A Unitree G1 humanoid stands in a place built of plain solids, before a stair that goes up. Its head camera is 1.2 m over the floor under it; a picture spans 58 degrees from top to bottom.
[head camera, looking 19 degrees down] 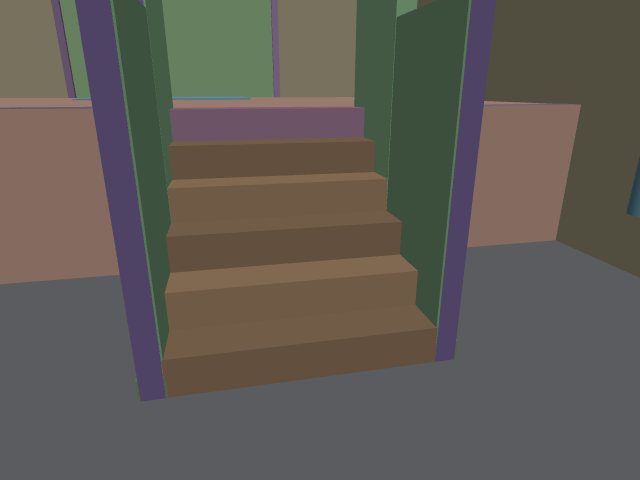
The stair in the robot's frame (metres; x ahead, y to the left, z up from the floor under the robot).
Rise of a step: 0.18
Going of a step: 0.23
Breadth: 1.20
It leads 12 degrees to the left of straight ahead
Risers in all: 6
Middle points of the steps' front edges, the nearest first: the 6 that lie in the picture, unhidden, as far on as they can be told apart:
1.60 0.05 0.18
1.83 0.10 0.37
2.06 0.15 0.55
2.29 0.20 0.73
2.51 0.25 0.92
2.74 0.29 1.10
